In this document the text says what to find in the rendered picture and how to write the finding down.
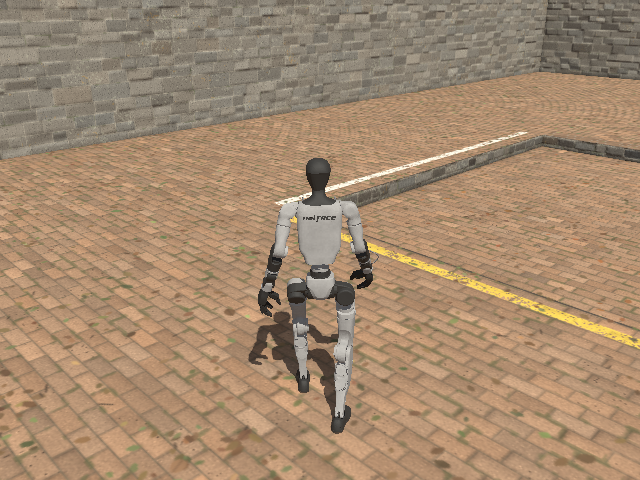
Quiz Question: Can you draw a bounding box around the robot right thigh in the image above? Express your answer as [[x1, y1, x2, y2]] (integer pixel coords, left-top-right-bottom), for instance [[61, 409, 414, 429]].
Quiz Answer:
[[333, 280, 356, 363]]

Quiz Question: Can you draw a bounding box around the robot right foot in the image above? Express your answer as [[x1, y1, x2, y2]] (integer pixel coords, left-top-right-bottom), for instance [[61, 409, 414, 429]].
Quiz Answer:
[[331, 405, 351, 432]]

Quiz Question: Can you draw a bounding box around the right robot upper arm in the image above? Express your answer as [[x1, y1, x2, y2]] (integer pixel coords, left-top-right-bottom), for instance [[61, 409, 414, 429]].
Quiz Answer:
[[339, 200, 366, 254]]

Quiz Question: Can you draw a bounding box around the left robot upper arm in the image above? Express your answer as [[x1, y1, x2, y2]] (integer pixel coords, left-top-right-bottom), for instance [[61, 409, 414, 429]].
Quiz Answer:
[[273, 202, 298, 259]]

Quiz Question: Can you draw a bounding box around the robot right hand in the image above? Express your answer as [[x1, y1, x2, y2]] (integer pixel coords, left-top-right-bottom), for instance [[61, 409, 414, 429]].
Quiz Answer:
[[350, 269, 373, 289]]

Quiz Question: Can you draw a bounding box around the robot right forearm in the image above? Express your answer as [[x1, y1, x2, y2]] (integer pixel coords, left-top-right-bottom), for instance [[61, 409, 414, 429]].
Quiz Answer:
[[355, 239, 373, 274]]

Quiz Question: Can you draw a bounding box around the robot left forearm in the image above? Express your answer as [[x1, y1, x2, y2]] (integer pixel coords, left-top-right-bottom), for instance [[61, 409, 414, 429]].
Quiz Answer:
[[261, 243, 282, 292]]

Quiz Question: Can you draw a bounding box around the robot left hand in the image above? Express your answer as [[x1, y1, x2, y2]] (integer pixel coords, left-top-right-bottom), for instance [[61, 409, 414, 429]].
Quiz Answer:
[[258, 289, 281, 317]]

